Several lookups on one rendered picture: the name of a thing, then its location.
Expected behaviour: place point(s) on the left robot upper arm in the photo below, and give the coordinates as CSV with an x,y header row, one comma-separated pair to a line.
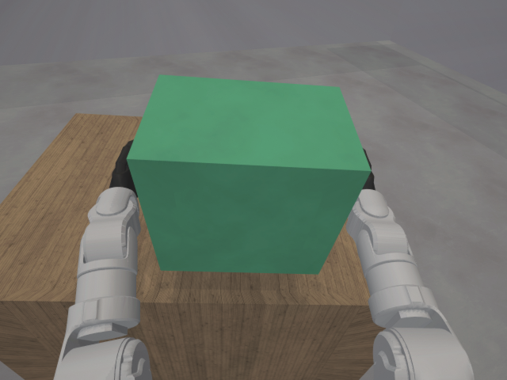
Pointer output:
x,y
122,359

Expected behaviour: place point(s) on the robot left forearm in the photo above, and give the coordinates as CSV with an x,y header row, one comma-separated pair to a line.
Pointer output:
x,y
105,304

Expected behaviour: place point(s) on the left robot hand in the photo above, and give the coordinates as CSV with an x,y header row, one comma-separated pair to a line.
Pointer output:
x,y
121,175

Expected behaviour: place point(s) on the robot right forearm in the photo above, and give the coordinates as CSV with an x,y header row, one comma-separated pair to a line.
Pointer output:
x,y
399,299

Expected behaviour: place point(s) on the carton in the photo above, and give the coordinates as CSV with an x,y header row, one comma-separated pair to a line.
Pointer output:
x,y
245,176

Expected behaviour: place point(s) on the right robot hand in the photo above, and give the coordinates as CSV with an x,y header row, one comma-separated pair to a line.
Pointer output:
x,y
369,184

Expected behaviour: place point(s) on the pedestal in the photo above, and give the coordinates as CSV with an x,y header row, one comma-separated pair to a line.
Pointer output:
x,y
195,325

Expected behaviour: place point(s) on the right robot upper arm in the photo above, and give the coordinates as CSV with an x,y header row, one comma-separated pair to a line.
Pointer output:
x,y
419,354

